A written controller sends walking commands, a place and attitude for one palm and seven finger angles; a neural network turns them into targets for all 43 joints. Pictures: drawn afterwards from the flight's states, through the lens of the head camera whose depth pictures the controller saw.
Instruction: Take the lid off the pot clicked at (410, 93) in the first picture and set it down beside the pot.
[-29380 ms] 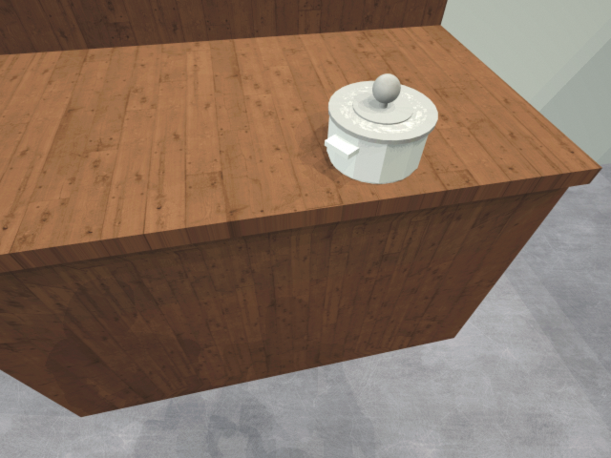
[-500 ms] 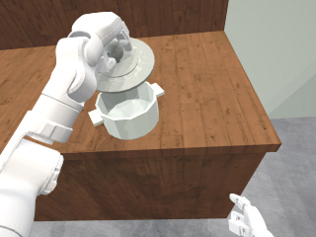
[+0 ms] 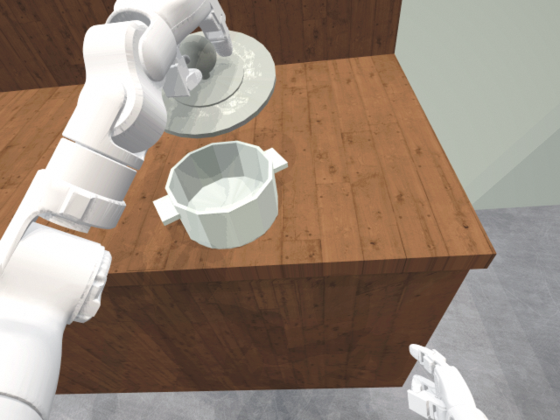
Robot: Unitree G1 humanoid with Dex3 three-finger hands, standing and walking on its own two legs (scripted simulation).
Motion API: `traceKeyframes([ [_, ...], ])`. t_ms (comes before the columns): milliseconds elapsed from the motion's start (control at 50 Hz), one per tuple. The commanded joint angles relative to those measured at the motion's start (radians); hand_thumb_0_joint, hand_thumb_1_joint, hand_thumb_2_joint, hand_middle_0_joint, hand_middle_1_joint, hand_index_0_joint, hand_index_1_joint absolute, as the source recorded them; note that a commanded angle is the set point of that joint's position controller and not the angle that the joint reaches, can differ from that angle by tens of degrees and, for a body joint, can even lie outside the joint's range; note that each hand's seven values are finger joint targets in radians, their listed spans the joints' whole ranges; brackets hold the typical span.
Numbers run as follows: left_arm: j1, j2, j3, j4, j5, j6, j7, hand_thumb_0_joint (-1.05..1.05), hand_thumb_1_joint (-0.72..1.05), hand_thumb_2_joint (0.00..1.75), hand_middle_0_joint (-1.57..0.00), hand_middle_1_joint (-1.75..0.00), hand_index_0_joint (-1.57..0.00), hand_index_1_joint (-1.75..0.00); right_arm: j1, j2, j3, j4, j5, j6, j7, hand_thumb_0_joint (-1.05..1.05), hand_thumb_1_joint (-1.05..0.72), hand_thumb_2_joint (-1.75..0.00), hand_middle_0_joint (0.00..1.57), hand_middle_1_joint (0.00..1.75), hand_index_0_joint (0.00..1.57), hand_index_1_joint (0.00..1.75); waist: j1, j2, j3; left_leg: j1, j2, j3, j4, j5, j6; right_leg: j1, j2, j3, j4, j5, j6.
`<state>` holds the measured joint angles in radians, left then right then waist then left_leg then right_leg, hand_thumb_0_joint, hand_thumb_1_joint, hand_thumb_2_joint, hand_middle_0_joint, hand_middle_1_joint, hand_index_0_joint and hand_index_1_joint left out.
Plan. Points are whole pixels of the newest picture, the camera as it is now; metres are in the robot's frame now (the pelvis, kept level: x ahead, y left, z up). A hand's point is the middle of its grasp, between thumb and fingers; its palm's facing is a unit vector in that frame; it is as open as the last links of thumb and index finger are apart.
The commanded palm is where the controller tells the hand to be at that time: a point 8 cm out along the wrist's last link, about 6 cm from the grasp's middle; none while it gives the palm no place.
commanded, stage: lift the lid straight up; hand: left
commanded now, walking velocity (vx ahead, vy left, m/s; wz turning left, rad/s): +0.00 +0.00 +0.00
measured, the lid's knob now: (197, 55) +0.47 +0.11 +0.31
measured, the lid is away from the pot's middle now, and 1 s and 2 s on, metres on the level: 0.03 0.09 0.21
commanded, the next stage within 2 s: move the lid sideways beside the pot in 0.16 s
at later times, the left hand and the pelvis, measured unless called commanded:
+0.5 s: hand (170, 55) +0.43 +0.13 +0.32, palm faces +0.08 -0.03 -1.00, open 7.5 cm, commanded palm +0.39 +0.16 +0.39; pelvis -0.01 +0.00 +0.00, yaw -1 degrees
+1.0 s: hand (101, 72) +0.42 +0.21 +0.32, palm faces +0.00 -0.02 -1.00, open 7.4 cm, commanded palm +0.38 +0.22 +0.39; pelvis -0.01 +0.00 +0.00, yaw +1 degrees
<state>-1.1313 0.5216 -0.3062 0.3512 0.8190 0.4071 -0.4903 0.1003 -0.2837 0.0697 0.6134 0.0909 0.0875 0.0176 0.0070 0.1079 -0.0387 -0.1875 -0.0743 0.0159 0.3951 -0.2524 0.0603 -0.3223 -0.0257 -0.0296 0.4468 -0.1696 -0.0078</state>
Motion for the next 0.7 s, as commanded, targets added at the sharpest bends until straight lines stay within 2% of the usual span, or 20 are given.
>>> traceKeyframes([
  [0, -0.591, 0.247, 0.176, -0.209, 0.028, 0.004, 0.068, 0.00, 0.30, 1.42, -1.23, -0.33, -1.18, -0.33, -0.152, -0.087, -0.040, -0.166, 0.006, -0.050, 0.004, 0.00, -0.90, -0.90, 0.20, 0.30, 0.20, 0.30, -0.001, -0.112, -0.471, 0.016, 0.038, -0.019, -0.015, 0.380, -0.010, 0.342, -0.020, 0.017, 0.016, 0.335, -0.046],
  [20, -0.624, 0.264, 0.182, -0.243, 0.042, 0.005, 0.065, 0.00, 0.30, 1.42, -1.23, -0.33, -1.18, -0.33, -0.143, -0.076, -0.035, -0.168, 0.006, -0.052, 0.007, 0.00, -0.90, -0.90, 0.20, 0.30, 0.20, 0.30, 0.008, -0.132, -0.488, 0.012, 0.039, -0.022, -0.024, 0.381, -0.013, 0.355, -0.016, 0.020, 0.023, 0.329, -0.043],
  [100, -0.582, 0.174, 0.117, -0.171, 0.013, 0.015, 0.059, 0.00, 0.30, 1.42, -1.23, -0.33, -1.18, -0.33, -0.155, -0.087, -0.037, -0.160, 0.016, -0.044, 0.007, 0.00, -0.90, -0.90, 0.20, 0.30, 0.20, 0.30, -0.014, -0.129, -0.384, 0.012, 0.041, -0.026, -0.028, 0.313, -0.012, 0.259, -0.009, -0.004, 0.003, 0.247, -0.046],
  [120, -0.614, 0.218, 0.144, -0.190, 0.033, 0.017, 0.060, 0.00, 0.30, 1.42, -1.23, -0.33, -1.18, -0.33, -0.146, -0.079, -0.033, -0.158, 0.015, -0.048, 0.006, 0.00, -0.90, -0.90, 0.20, 0.30, 0.20, 0.30, -0.005, -0.137, -0.394, 0.010, 0.042, -0.023, -0.037, 0.298, -0.013, 0.266, -0.005, 0.001, 0.004, 0.230, -0.044],
  [140, -0.617, 0.204, 0.130, -0.157, 0.038, 0.023, 0.059, 0.00, 0.30, 1.42, -1.23, -0.33, -1.18, -0.33, -0.158, -0.081, -0.033, -0.157, 0.012, -0.048, 0.001, 0.00, -0.90, -0.90, 0.20, 0.30, 0.20, 0.30, -0.008, -0.154, -0.378, -0.006, 0.037, -0.022, -0.035, 0.270, -0.010, 0.263, -0.005, 0.002, 0.002, 0.212, -0.044],
  [160, -0.618, 0.254, 0.174, -0.150, 0.043, 0.024, 0.064, 0.00, 0.30, 1.42, -1.23, -0.33, -1.18, -0.33, -0.147, -0.084, -0.034, -0.150, 0.010, -0.049, -0.004, 0.00, -0.90, -0.90, 0.20, 0.30, 0.20, 0.30, -0.001, -0.165, -0.387, -0.012, 0.038, -0.020, -0.038, 0.262, -0.008, 0.277, -0.007, 0.006, 0.000, 0.210, -0.043],
  [200, -0.633, 0.232, 0.147, -0.168, 0.026, 0.016, 0.068, 0.00, 0.30, 1.42, -1.23, -0.33, -1.18, -0.33, -0.157, -0.091, -0.034, -0.153, 0.012, -0.050, -0.003, 0.00, -0.90, -0.90, 0.20, 0.30, 0.20, 0.30, -0.011, -0.102, -0.399, 0.004, 0.037, -0.023, -0.034, 0.273, -0.013, 0.274, -0.011, 0.005, 0.003, 0.216, -0.048],
  [220, -0.696, 0.250, 0.153, -0.210, 0.040, 0.012, 0.071, 0.00, 0.30, 1.42, -1.23, -0.33, -1.18, -0.33, -0.149, -0.076, -0.029, -0.157, 0.010, -0.059, -0.003, 0.00, -0.90, -0.90, 0.20, 0.30, 0.20, 0.30, -0.002, -0.112, -0.440, 0.006, 0.035, -0.029, -0.044, 0.274, -0.015, 0.299, -0.008, 0.008, 0.009, 0.212, -0.046],
  [240, -0.702, 0.227, 0.135, -0.189, 0.045, 0.014, 0.069, 0.00, 0.30, 1.42, -1.23, -0.33, -1.18, -0.33, -0.162, -0.075, -0.029, -0.155, 0.008, -0.062, -0.004, 0.00, -0.90, -0.90, 0.20, 0.30, 0.20, 0.30, -0.007, -0.124, -0.426, 0.004, 0.038, -0.030, -0.040, 0.277, -0.013, 0.290, -0.006, 0.005, 0.013, 0.214, -0.048],
  [280, -0.667, 0.253, 0.162, -0.137, 0.058, 0.021, 0.079, 0.00, 0.30, 1.42, -1.23, -0.33, -1.18, -0.33, -0.154, -0.079, -0.028, -0.144, 0.006, -0.061, -0.008, 0.00, -0.90, -0.90, 0.20, 0.30, 0.20, 0.30, 0.002, -0.137, -0.403, -0.011, 0.041, -0.027, -0.049, 0.257, -0.014, 0.286, -0.005, 0.005, 0.006, 0.190, -0.046],
  [300, -0.619, 0.289, 0.201, -0.100, 0.041, 0.016, 0.088, 0.00, 0.30, 1.42, -1.23, -0.33, -1.18, -0.33, -0.143, -0.095, -0.034, -0.137, 0.004, -0.057, -0.011, 0.00, -0.90, -0.90, 0.20, 0.30, 0.20, 0.30, 0.003, -0.135, -0.393, -0.013, 0.042, -0.027, -0.047, 0.249, -0.015, 0.285, -0.009, 0.005, -0.004, 0.186, -0.047],
  [320, -0.655, 0.333, 0.221, -0.101, 0.069, 0.016, 0.089, 0.00, 0.30, 1.42, -1.23, -0.33, -1.18, -0.33, -0.135, -0.089, -0.025, -0.135, 0.001, -0.060, -0.015, 0.00, -0.90, -0.90, 0.20, 0.30, 0.20, 0.30, 0.013, -0.154, -0.412, -0.032, 0.042, -0.022, -0.061, 0.238, -0.019, 0.311, -0.009, 0.013, -0.001, 0.177, -0.044],
  [360, -0.629, 0.351, 0.239, -0.078, 0.076, 0.015, 0.088, 0.00, 0.30, 1.42, -1.23, -0.33, -1.18, -0.33, -0.132, -0.089, -0.025, -0.139, -0.002, -0.060, -0.023, 0.00, -0.90, -0.90, 0.20, 0.30, 0.20, 0.30, 0.018, -0.195, -0.402, -0.054, 0.042, -0.017, -0.061, 0.240, -0.014, 0.334, -0.016, 0.019, -0.004, 0.196, -0.040],
  [400, -0.580, 0.305, 0.204, -0.049, 0.061, 0.007, 0.084, 0.00, 0.30, 1.42, -1.23, -0.33, -1.18, -0.33, -0.142, -0.096, -0.030, -0.144, 0.004, -0.053, -0.021, 0.00, -0.90, -0.90, 0.20, 0.30, 0.20, 0.30, 0.006, -0.182, -0.380, -0.055, 0.046, -0.013, -0.058, 0.235, -0.015, 0.316, -0.020, 0.016, -0.007, 0.190, -0.039],
  [460, -0.576, 0.331, 0.214, -0.065, 0.088, 0.010, 0.073, 0.00, 0.30, 1.42, -1.23, -0.33, -1.18, -0.33, -0.143, -0.090, -0.029, -0.154, 0.004, -0.053, -0.025, 0.00, -0.90, -0.90, 0.20, 0.30, 0.20, 0.30, 0.015, -0.181, -0.407, -0.051, 0.045, -0.005, -0.056, 0.245, -0.010, 0.331, -0.020, 0.025, -0.002, 0.204, -0.037],
  [500, -0.560, 0.305, 0.197, -0.077, 0.070, 0.007, 0.068, 0.00, 0.30, 1.42, -1.23, -0.33, -1.18, -0.33, -0.141, -0.098, -0.036, -0.161, 0.007, -0.052, -0.021, 0.00, -0.90, -0.90, 0.20, 0.30, 0.20, 0.30, 0.005, -0.136, -0.403, -0.034, 0.042, -0.010, -0.045, 0.257, -0.008, 0.315, -0.020, 0.020, -0.005, 0.212, -0.040],
  [520, -0.609, 0.351, 0.223, -0.142, 0.086, 0.002, 0.065, 0.00, 0.30, 1.42, -1.23, -0.33, -1.18, -0.33, -0.137, -0.088, -0.032, -0.167, 0.008, -0.058, -0.020, 0.00, -0.90, -0.90, 0.20, 0.30, 0.20, 0.30, 0.016, -0.139, -0.457, -0.026, 0.041, -0.012, -0.049, 0.267, -0.009, 0.349, -0.020, 0.030, 0.002, 0.222, -0.038],
  [600, -0.610, 0.313, 0.190, -0.186, 0.064, 0.001, 0.047, 0.00, 0.30, 1.42, -1.23, -0.33, -1.18, -0.33, -0.136, -0.092, -0.038, -0.177, 0.015, -0.069, -0.024, 0.00, -0.90, -0.90, 0.20, 0.30, 0.20, 0.30, -0.004, -0.087, -0.449, 0.019, 0.039, -0.020, -0.027, 0.312, -0.001, 0.311, -0.016, 0.017, 0.001, 0.250, -0.041],
  [640, -0.609, 0.379, 0.241, -0.136, 0.086, 0.006, 0.040, 0.00, 0.30, 1.42, -1.23, -0.33, -1.18, -0.33, -0.121, -0.095, -0.037, -0.155, 0.009, -0.073, -0.030, 0.00, -0.90, -0.90, 0.20, 0.30, 0.20, 0.30, 0.004, -0.124, -0.418, -0.008, 0.039, -0.020, -0.031, 0.290, -0.001, 0.311, -0.013, 0.022, -0.003, 0.240, -0.040],
  [680, -0.615, 0.389, 0.238, -0.135, 0.087, 0.004, 0.030, 0.00, 0.30, 1.42, -1.23, -0.33, -1.18, -0.33, -0.111, -0.097, -0.034, -0.154, 0.013, -0.073, -0.036, 0.00, -0.90, -0.90, 0.20, 0.30, 0.20, 0.30, 0.001, -0.123, -0.400, -0.011, 0.036, -0.022, -0.037, 0.285, -0.001, 0.303, -0.013, 0.018, -0.007, 0.234, -0.040],
])
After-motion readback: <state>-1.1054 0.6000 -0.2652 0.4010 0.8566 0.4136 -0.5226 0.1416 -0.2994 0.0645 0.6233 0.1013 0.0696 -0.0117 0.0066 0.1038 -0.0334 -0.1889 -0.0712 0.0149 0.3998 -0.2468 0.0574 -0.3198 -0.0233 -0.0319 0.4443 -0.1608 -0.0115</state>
